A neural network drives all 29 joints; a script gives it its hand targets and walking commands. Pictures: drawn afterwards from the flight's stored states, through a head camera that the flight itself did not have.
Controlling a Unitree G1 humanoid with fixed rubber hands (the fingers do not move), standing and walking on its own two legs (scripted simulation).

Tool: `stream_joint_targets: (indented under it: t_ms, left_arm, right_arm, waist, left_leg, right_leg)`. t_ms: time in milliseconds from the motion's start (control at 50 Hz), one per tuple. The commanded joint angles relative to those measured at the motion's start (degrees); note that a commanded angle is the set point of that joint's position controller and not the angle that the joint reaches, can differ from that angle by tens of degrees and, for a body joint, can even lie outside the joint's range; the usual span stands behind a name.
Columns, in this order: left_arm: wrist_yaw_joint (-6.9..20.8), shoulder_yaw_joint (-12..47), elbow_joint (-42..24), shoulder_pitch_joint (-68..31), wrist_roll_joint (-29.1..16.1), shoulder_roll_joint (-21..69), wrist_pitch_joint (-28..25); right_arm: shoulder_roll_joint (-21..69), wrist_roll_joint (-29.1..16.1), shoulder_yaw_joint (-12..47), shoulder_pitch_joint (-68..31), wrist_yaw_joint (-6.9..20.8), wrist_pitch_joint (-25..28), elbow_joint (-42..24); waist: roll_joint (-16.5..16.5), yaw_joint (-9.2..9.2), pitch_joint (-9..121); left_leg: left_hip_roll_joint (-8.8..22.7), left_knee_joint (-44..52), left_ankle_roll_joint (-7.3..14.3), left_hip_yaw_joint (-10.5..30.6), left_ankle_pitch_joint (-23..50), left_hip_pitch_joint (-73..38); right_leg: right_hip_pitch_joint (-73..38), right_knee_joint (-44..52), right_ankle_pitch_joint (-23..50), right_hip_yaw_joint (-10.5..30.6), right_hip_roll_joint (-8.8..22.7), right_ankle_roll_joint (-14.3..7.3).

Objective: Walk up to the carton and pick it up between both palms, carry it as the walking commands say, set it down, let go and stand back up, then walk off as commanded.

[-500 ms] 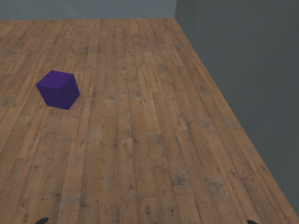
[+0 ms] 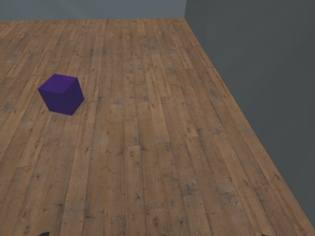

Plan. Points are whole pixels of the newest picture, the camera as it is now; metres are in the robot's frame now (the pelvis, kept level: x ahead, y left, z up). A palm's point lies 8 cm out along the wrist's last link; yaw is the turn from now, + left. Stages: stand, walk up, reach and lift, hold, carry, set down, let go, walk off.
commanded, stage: stand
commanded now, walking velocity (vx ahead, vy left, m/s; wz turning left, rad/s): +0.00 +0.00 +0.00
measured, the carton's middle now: (63, 94) +1.37 +0.84 -0.66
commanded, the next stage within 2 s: walk up in 0.06 s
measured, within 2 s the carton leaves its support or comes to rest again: neither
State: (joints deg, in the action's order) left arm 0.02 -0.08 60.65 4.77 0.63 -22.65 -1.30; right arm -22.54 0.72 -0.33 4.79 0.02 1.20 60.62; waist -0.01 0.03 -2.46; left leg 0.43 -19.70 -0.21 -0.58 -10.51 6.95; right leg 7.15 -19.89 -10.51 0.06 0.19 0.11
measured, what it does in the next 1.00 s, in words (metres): walks ahead, turning left: left foot, then right foot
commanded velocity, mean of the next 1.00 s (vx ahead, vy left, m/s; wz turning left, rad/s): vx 0.00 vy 0.00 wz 0.00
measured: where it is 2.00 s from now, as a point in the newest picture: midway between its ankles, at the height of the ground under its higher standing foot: (97, 177)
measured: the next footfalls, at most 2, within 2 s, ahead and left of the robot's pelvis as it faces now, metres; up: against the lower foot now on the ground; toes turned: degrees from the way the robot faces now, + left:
left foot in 0.58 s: +0.16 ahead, +0.25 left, +0.00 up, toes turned +20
right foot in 0.94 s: +0.40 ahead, +0.08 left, +0.00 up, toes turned +18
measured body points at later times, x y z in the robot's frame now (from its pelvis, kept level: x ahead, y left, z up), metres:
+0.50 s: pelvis +0.04 +0.04 -0.01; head +0.04 +0.05 +0.44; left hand +0.07 +0.44 -0.08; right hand +0.25 -0.28 -0.08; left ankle +0.11 +0.22 -0.72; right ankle +0.01 -0.12 -0.75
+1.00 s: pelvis +0.25 +0.14 -0.03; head +0.25 +0.12 +0.42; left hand +0.19 +0.51 -0.08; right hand +0.46 -0.14 -0.12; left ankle +0.13 +0.24 -0.71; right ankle +0.36 +0.07 -0.75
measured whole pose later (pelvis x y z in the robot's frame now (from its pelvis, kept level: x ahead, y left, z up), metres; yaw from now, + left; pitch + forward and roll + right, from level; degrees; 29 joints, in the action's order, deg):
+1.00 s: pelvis +0.25 +0.14 -0.03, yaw +24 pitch -1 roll +0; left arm 2.8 -5.9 45.6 16.4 1.5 -29.0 -7.3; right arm -28.5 0.6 -4.7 19.7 3.9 3.2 43.4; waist 2.8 -0.2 0.2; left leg -2.2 -53.8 2.6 6.0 -26.2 17.7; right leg 23.1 -36.8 -11.8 -6.1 2.1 -1.9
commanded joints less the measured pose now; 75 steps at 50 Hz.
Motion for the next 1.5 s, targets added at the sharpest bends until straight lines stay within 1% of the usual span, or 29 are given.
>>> stream_joint_targets:
  t_ms: [0,220,240,260,280,320,440,500,540,560,580,600,640,700,820,900,920,940,960,1000,1100,1220,1300,1320,1340,1360,1380,1440,1480]
  left_arm:
    - [-0.3,-1.7,-2.4,-2.2,0.0,-9.9,-0.5]
    - [-0.3,-1.7,-2.4,-2.2,0.0,-10.0,-0.4]
    - [0.2,-6.8,-4.9,4.0,0.1,-17.9,-2.1]
    - [0.1,-8.4,-5.3,12.4,0.9,-20.6,-3.0]
    - [-0.6,-9.5,-7.1,12.4,1.3,-22.6,-3.9]
    - [-0.9,-8.9,-12.3,5.6,1.4,-19.6,-4.6]
    - [0.6,-9.4,-15.3,3.6,2.3,-19.9,-5.2]
    - [1.2,-9.1,-15.8,3.2,2.7,-20.7,-4.5]
    - [1.4,-8.0,-16.0,4.0,2.6,-19.0,-3.9]
    - [1.7,-7.1,-15.9,6.3,2.2,-16.5,-3.5]
    - [2.0,-5.5,-20.2,4.1,0.4,-11.7,-3.9]
    - [1.7,-5.4,-21.7,2.6,0.4,-15.4,-3.9]
    - [2.0,-6.0,-17.9,6.4,-0.2,-18.8,-4.1]
    - [3.2,-6.7,-14.2,12.2,0.0,-18.2,-3.9]
    - [4.3,-7.5,-16.5,7.9,0.5,-15.2,-4.5]
    - [4.1,-8.3,-15.0,14.3,0.3,-15.3,-5.4]
    - [3.2,-9.1,-13.9,20.2,0.5,-17.2,-6.0]
    - [2.0,-10.5,-14.2,26.4,1.4,-22.8,-6.9]
    - [1.5,-11.0,-16.1,24.1,1.1,-26.4,-7.0]
    - [1.5,-9.8,-18.5,16.0,0.8,-21.4,-6.7]
    - [1.7,-8.9,-18.8,16.7,0.2,-18.7,-7.3]
    - [2.1,-8.6,-20.2,17.9,0.0,-20.2,-6.1]
    - [1.7,-7.0,-20.7,17.5,-0.4,-18.2,-4.9]
    - [1.5,-5.7,-21.3,18.8,-0.8,-15.3,-4.7]
    - [1.6,-5.0,-24.2,18.5,-1.0,-12.1,-4.7]
    - [1.0,-5.8,-23.5,18.0,-0.5,-17.0,-4.1]
    - [1.1,-5.9,-22.1,17.5,-0.9,-18.1,-4.1]
    - [1.9,-5.9,-18.8,21.9,-0.8,-16.0,-3.9]
    - [2.9,-6.4,-18.7,19.8,-0.5,-15.1,-3.6]
  right_arm:
    - [-9.9,0.0,-1.7,-2.2,-0.3,0.5,-2.4]
    - [-10.0,-0.1,-1.8,-2.2,-0.3,0.4,-2.2]
    - [-16.1,1.2,-5.7,-0.9,3.0,-0.3,-7.8]
    - [-15.0,1.9,-5.8,-6.2,5.0,-0.8,-11.7]
    - [-11.4,2.2,-5.9,-11.5,5.8,-1.1,-15.4]
    - [-13.1,2.4,-7.3,-7.3,6.8,-1.2,-15.6]
    - [-12.2,0.6,-8.3,-4.8,10.5,-1.2,-17.0]
    - [-13.0,0.0,-8.8,-0.8,10.3,-0.5,-15.6]
    - [-14.9,0.2,-9.7,6.0,9.0,0.1,-13.9]
    - [-17.5,0.3,-10.6,15.0,7.8,0.6,-12.0]
    - [-24.8,1.4,-11.7,20.0,5.9,0.8,-13.0]
    - [-26.7,0.0,-11.5,16.3,5.4,1.1,-15.1]
    - [-21.8,-0.7,-9.9,10.4,4.8,1.5,-17.3]
    - [-18.7,0.0,-8.4,7.6,4.4,2.3,-19.4]
    - [-18.3,0.2,-8.2,10.5,4.7,3.2,-21.6]
    - [-16.6,0.4,-7.1,8.1,4.6,3.1,-23.0]
    - [-14.8,0.6,-6.3,8.7,4.3,3.1,-23.5]
    - [-10.4,-0.2,-4.9,8.9,4.1,3.6,-25.1]
    - [-12.9,-0.7,-5.6,11.8,3.1,3.4,-23.5]
    - [-16.6,-0.6,-6.5,12.3,3.2,3.1,-21.1]
    - [-13.4,-0.1,-5.5,9.4,5.6,2.4,-20.3]
    - [-11.4,-0.3,-5.2,0.5,7.1,2.1,-22.6]
    - [-13.9,0.1,-7.0,9.2,6.0,2.5,-20.0]
    - [-17.0,0.9,-8.4,17.4,4.9,2.8,-18.2]
    - [-22.8,0.6,-9.5,19.5,3.3,3.4,-20.0]
    - [-24.7,-1.5,-10.1,16.5,3.0,3.4,-21.0]
    - [-21.4,-2.2,-9.3,14.6,2.9,3.4,-20.5]
    - [-16.7,-1.6,-7.4,11.3,2.4,4.3,-21.2]
    - [-17.2,-0.8,-7.5,12.3,2.7,4.5,-21.8]
  waist:
    - [0.0,-0.01,3.3]
    - [0.0,-0.02,3.4]
    - [0.4,3.33,7.0]
    - [-2.0,6.94,3.3]
    - [-11.4,8.14,-1.0]
    - [-1.6,3.01,-0.6]
    - [-8.9,1.02,-2.9]
    - [-8.6,-0.38,-1.3]
    - [-1.9,-3.49,0.0]
    - [7.9,-7.61,5.0]
    - [25.9,-10.44,5.1]
    - [13.6,-8.09,7.8]
    - [4.6,-2.81,3.4]
    - [9.9,-0.07,1.3]
    - [8.3,-1.37,-0.7]
    - [4.2,3.59,0.0]
    - [-2.2,6.88,1.5]
    - [-15.9,9.98,4.3]
    - [-10.4,6.91,2.9]
    - [-2.9,2.22,-0.1]
    - [-7.8,2.64,-1.1]
    - [-8.2,3.23,-0.5]
    - [-2.3,-2.14,3.5]
    - [5.8,-5.94,10.4]
    - [16.7,-7.19,13.8]
    - [7.4,-5.66,12.4]
    - [3.0,-3.89,6.7]
    - [6.9,0.08,2.0]
    - [8.6,-0.66,1.9]
  left_leg:
    - [6.8,3.3,1.8,5.6,5.4,-0.5]
    - [6.9,3.4,1.8,5.5,6.6,-1.0]
    - [4.7,-3.7,5.0,9.0,-17.8,14.0]
    - [3.2,-11.0,3.5,7.0,-23.2,29.7]
    - [1.7,-27.9,2.0,2.7,-15.3,40.7]
    - [6.5,-34.4,-0.1,8.9,-10.1,37.6]
    - [7.9,-21.7,-1.7,-0.2,-4.5,21.9]
    - [4.8,-19.0,-0.4,-6.7,-2.6,11.4]
    - [0.7,-14.7,1.1,-8.7,-6.4,1.9]
    - [-0.7,-11.1,3.6,-5.9,-11.5,-9.6]
    - [14.5,4.4,11.2,27.7,-30.0,-16.3]
    - [22.0,11.8,16.5,43.4,-40.2,-10.3]
    - [18.5,7.6,14.9,31.6,-31.9,-3.0]
    - [11.2,6.3,12.3,15.7,-20.0,10.0]
    - [12.2,5.9,13.6,16.9,-21.6,11.4]
    - [8.4,-4.1,9.6,12.0,-21.9,21.6]
    - [4.8,-16.3,7.4,8.9,-19.0,27.5]
    - [-4.2,-38.8,3.9,4.9,-18.7,37.0]
    - [-4.6,-47.2,3.4,10.5,-19.3,41.1]
    - [1.4,-47.4,2.0,11.3,-10.5,37.6]
    - [3.6,-32.4,-0.3,5.2,-4.9,29.3]
    - [1.9,-17.5,1.1,-3.1,1.4,18.6]
    - [-2.0,-9.6,4.5,-5.1,-1.8,-1.6]
    - [3.1,-7.9,7.6,4.2,-7.9,-14.9]
    - [19.3,-1.7,13.8,33.5,-17.8,-24.3]
    - [23.7,2.8,17.4,39.8,-19.0,-16.3]
    - [21.8,2.1,17.4,32.8,-13.3,-10.8]
    - [14.1,1.4,13.2,14.4,4.7,3.3]
    - [12.9,1.9,14.5,11.2,2.7,6.4]
  right_leg:
    - [0.0,3.3,5.9,5.5,6.9,-1.8]
    - [-0.6,3.5,7.1,5.4,7.0,-1.8]
    - [-11.1,-3.2,-16.0,2.7,6.8,-3.7]
    - [-17.2,2.4,-31.7,13.1,13.6,-7.9]
    - [-17.0,11.8,-35.8,25.7,26.0,-13.3]
    - [-9.1,12.0,-28.0,19.0,26.5,-14.1]
    - [4.3,10.8,-19.4,-2.3,18.4,-10.5]
    - [8.6,6.2,-21.2,-5.8,17.4,-9.7]
    - [12.7,-8.2,-16.0,-10.3,14.7,-8.6]
    - [16.9,-28.2,-7.5,-13.4,11.1,-6.9]
    - [36.5,-48.8,-21.2,-13.4,2.3,-3.0]
    - [38.5,-52.7,-18.6,0.2,4.8,-2.8]
    - [34.5,-48.6,-11.2,2.5,8.9,-2.1]
    - [20.8,-32.6,-12.3,-0.7,6.6,-0.6]
    - [19.2,-20.2,-3.0,-2.5,4.7,-0.9]
    - [0.7,-13.4,-1.5,-4.7,0.9,-1.7]
    - [-8.6,-8.6,-7.8,-0.6,2.5,-2.5]
    - [-14.7,3.3,-28.3,24.2,18.6,-6.5]
    - [-9.0,11.1,-40.4,41.6,27.8,-10.5]
    - [-2.1,9.4,-32.6,29.7,24.2,-12.5]
    - [1.8,7.5,-1.5,4.7,17.0,-11.8]
    - [3.0,4.2,5.4,-4.7,15.6,-9.9]
    - [9.7,-13.0,10.8,-9.0,14.2,-8.6]
    - [16.4,-30.9,9.7,-10.7,10.6,-6.9]
    - [33.3,-47.4,-15.4,-8.3,3.7,-3.1]
    - [35.5,-50.8,-16.0,0.6,4.8,-2.7]
    - [35.1,-51.6,-12.2,1.6,6.2,-2.4]
    - [26.2,-40.2,-9.2,2.1,8.8,-1.7]
    - [23.2,-33.2,-10.5,-0.2,7.5,-0.9]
